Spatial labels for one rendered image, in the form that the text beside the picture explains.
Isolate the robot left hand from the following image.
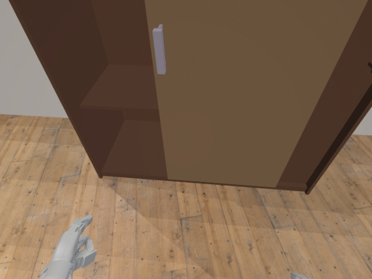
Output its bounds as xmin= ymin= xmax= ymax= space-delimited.
xmin=51 ymin=215 xmax=97 ymax=271

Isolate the robot left forearm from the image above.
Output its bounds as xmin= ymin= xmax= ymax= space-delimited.
xmin=38 ymin=260 xmax=73 ymax=279

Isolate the wardrobe door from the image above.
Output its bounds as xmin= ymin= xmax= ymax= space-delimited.
xmin=145 ymin=0 xmax=368 ymax=188
xmin=278 ymin=0 xmax=372 ymax=184

